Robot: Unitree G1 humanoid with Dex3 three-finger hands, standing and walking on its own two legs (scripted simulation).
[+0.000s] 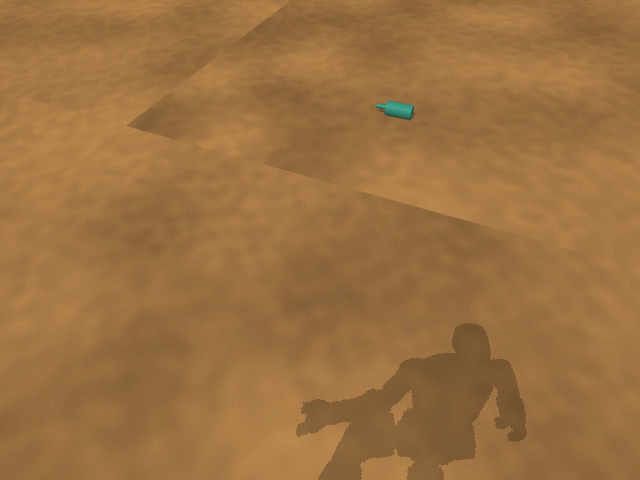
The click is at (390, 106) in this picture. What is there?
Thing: lying bottle
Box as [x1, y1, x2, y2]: [376, 100, 413, 119]
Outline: 376,107 384,108 385,114 408,119 410,118 413,109 413,105 388,100 385,105 377,103
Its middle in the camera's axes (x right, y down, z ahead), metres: +0.44 -0.75 +2.22
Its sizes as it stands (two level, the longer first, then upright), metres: 0.208 0.079 0.079
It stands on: the floor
